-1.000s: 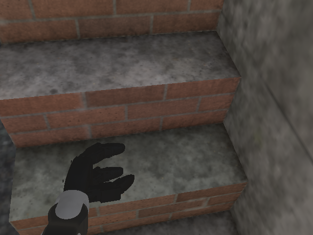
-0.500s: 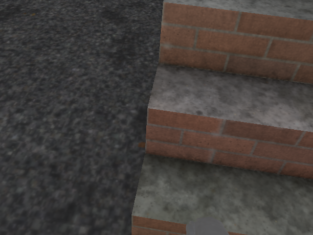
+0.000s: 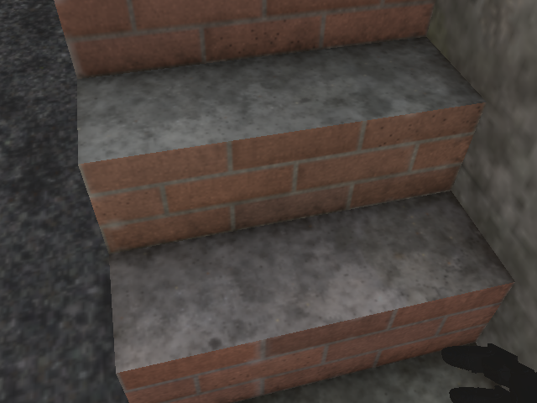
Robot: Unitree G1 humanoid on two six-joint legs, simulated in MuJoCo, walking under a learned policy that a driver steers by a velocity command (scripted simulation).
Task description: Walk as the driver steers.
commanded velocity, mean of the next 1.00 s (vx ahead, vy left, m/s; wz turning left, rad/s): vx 1.00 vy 0.00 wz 0.25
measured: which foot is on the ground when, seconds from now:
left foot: up 0.00-0.32, down 0.34-0.78, up 0.80-1.00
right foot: down 0.00-0.36, up 0.38-0.78, down 0.80-1.00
